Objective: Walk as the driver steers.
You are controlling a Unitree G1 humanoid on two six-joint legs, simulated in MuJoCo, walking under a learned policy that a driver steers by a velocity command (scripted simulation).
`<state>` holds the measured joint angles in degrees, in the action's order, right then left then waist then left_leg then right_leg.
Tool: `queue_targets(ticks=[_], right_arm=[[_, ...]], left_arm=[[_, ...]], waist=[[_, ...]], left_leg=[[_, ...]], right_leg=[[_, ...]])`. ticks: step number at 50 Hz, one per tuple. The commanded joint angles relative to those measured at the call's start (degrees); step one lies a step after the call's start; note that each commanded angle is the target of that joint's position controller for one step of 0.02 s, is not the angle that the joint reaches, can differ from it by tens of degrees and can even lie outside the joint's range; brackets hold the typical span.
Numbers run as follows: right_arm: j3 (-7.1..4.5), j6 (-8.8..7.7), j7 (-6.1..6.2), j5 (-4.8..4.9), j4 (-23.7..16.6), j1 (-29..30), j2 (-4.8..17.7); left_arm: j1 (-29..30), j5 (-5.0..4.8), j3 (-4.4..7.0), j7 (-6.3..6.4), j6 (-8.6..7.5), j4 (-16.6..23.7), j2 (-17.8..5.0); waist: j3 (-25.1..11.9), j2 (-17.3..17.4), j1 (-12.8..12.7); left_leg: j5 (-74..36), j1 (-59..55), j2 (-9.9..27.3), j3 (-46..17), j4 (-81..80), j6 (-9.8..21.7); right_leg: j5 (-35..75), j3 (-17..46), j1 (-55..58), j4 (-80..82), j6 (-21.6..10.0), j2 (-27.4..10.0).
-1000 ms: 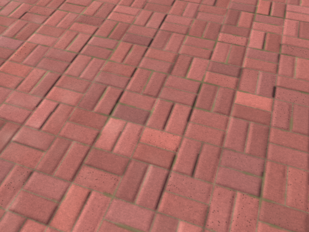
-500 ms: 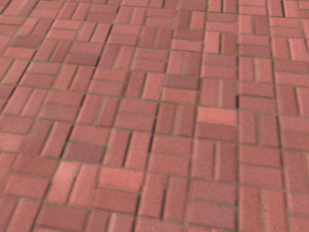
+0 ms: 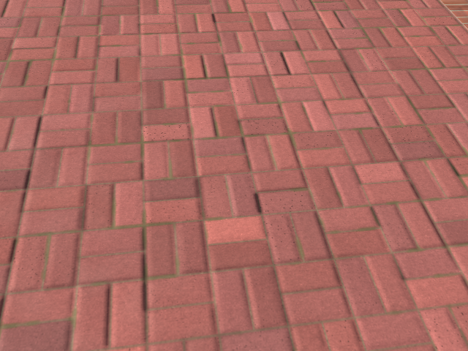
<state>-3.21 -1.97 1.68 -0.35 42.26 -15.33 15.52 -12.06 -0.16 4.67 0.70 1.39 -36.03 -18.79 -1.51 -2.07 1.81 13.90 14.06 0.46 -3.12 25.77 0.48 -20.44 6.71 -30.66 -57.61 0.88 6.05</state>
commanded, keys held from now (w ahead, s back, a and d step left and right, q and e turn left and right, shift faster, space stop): w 0.24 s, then w+q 0.76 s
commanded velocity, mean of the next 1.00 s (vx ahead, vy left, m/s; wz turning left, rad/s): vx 0.45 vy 0.00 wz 0.25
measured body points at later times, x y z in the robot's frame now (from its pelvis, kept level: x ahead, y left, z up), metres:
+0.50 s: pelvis +0.17 -0.06 +0.00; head +0.18 -0.07 +0.45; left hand +0.21 +0.22 -0.11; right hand +0.31 -0.32 -0.11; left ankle +0.25 +0.11 -0.67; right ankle +0.10 -0.15 -0.74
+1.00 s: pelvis +0.44 +0.02 +0.00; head +0.47 +0.04 +0.45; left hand +0.53 +0.33 -0.09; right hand +0.62 -0.21 -0.10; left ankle +0.43 +0.09 -0.74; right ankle +0.61 -0.13 -0.67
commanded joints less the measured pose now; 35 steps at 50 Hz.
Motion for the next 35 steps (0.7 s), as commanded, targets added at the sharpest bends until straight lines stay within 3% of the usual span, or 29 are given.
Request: queue_targets(ticks=[1, 5, 8, 10, 12, 13, 14, 15, 16, 18, 20, 22, 25, 29, 32, 34, 35], right_arm=[[-1.77, -1.19, 0.22, 0.27, -2.41, -1.42, 7.88], [-2.32, -1.28, -0.17, 0.91, -1.45, -3.15, 10.15], [-2.71, -1.24, -1.03, 1.55, -0.39, -5.11, 11.83], [-2.55, -0.96, -1.52, 2.25, -0.02, -4.53, 11.77], [-1.60, -1.09, -1.80, 1.88, 0.41, -4.43, 9.30], [-0.28, -1.53, -2.22, 1.14, -0.24, -3.17, 5.50], [1.08, -2.95, -2.13, 0.88, -3.33, -4.18, 1.42], [-0.44, -3.72, -1.65, 2.19, -3.65, -1.19, 6.93], [-1.37, -3.89, -1.78, 3.12, -3.71, -0.03, 9.35], [-1.29, -3.38, -2.06, 2.35, -2.79, 0.82, 7.85], [-1.16, -2.49, -2.43, 2.05, -2.17, 0.37, 5.84], [-0.89, -1.80, -2.59, 1.93, -2.04, 0.20, 4.29], [-0.30, -1.61, -2.88, 1.50, -3.69, 3.95, 3.05], [0.76, -1.88, -4.42, 1.42, -6.88, 12.30, 1.49], [0.52, -1.96, -5.64, 1.69, -9.35, 15.44, 2.50], [-0.38, -1.68, -6.04, 1.61, -10.16, 14.05, 4.41], [-1.25, -1.36, -6.00, 1.61, -9.73, 10.38, 6.01]], left_arm=[[3.35, -0.25, 0.39, -0.71, -2.27, 3.92, -2.19], [8.63, -0.53, -0.98, -1.38, -4.02, 5.09, 0.29], [8.72, -1.15, -0.84, -1.90, -4.75, 4.91, -0.86], [5.71, -1.47, -0.55, -2.11, -5.14, 3.87, -1.47], [-2.03, -1.65, 0.50, -1.52, -5.02, 1.17, -3.15], [-9.62, -1.24, 1.35, -0.77, -5.03, 0.07, -5.59], [-14.74, -0.10, 3.13, -0.43, -4.50, -0.41, -13.25], [-16.66, 0.29, 2.68, -0.85, -5.00, -1.62, -10.49], [-14.05, 0.19, 1.39, -1.06, -5.58, -1.80, -6.97], [-8.16, 0.26, 0.02, -1.29, -6.21, -1.58, -2.85], [-5.47, 0.71, -0.23, -1.25, -6.72, -1.86, -1.57], [-5.51, 0.88, 0.06, -1.14, -7.38, -2.73, -1.77], [-4.97, 0.74, 0.36, -0.80, -7.67, -4.16, -3.00], [-7.76, 0.03, 0.74, -0.11, -7.39, -6.82, -5.00], [-9.30, -0.61, 1.05, 0.07, -6.27, -8.57, -6.18], [-9.03, -0.58, 1.51, 0.57, -5.24, -8.61, -8.07], [-8.95, -0.46, 1.71, 0.92, -4.62, -8.48, -8.94]], waist=[[3.06, 10.40, 0.96], [3.72, 12.25, 3.11], [4.20, 12.83, 3.28], [4.05, 11.81, 0.80], [1.07, 9.32, -3.43], [-3.64, 3.66, -7.42], [-8.84, -13.48, -7.77], [-6.57, -9.91, -9.84], [-0.83, -7.34, -8.26], [3.96, -5.47, -5.55], [5.39, -5.25, -3.45], [4.84, -3.52, -2.78], [5.63, -1.93, -2.98], [8.01, -0.54, -5.77], [8.02, -0.41, -5.55], [4.45, -2.47, -3.54], [1.35, -3.69, -1.23]], left_leg=[[11.83, -9.55, 12.10, -15.33, -15.07, 9.29], [4.62, -6.33, 11.12, -10.05, -15.63, 9.34], [4.68, -3.40, 12.47, -9.66, -14.64, 10.21], [5.00, -0.80, 13.09, -9.92, -12.74, 9.80], [0.83, 4.50, 10.87, -7.39, -6.02, 7.29], [0.79, 11.45, 6.47, -3.06, 7.99, 4.03], [12.42, 27.51, 0.11, 4.52, 27.67, 0.17], [18.00, 34.29, 0.92, -0.66, 39.09, -0.20], [13.38, 37.29, 3.18, -2.92, 42.80, 1.07], [4.56, 36.32, 5.32, -2.98, 41.07, 1.24], [-1.12, 32.41, 5.87, -3.48, 38.91, 0.59], [-5.27, 31.97, 5.07, -3.58, 37.00, -0.50], [-13.10, 29.56, 4.35, -2.21, 25.96, -1.27], [-19.84, 25.01, 3.65, 2.52, 13.58, 0.41], [-15.83, 25.23, 2.37, 4.44, 9.44, 3.04], [-9.84, 20.18, -1.02, 7.88, 9.44, 5.25], [-6.70, 15.03, -3.17, 9.32, 9.88, 6.54]], right_leg=[[3.92, -2.31, -12.33, -0.36, 1.25, -3.97], [6.05, -7.04, -2.74, 15.08, 1.28, -6.21], [4.39, -8.56, 4.94, 22.58, -0.03, -5.59], [8.42, -9.12, 12.37, 29.26, -1.81, -5.12], [9.53, -8.35, 26.41, 33.00, -3.81, -4.82], [6.58, 1.19, 38.36, 35.40, -6.24, -12.48], [-0.58, 22.49, 49.62, 39.31, -13.92, -26.91], [-9.33, 30.88, 45.24, 43.34, -18.01, -29.37], [-12.14, 25.58, 41.60, 44.27, -16.37, -27.44], [-3.38, 14.78, 34.66, 46.92, -13.70, -22.70], [8.97, 6.01, 29.51, 48.96, -11.60, -19.96], [19.05, 0.20, 28.54, 49.48, -11.51, -19.29], [24.84, -6.49, 26.48, 50.43, -10.78, -18.27], [25.86, -11.65, 26.72, 51.60, -9.64, -19.09], [35.46, -13.73, 33.73, 47.74, -8.50, -20.99], [55.92, -15.52, 37.48, 40.24, -7.20, -21.26], [65.15, -16.22, 38.43, 33.54, -6.60, -21.05]])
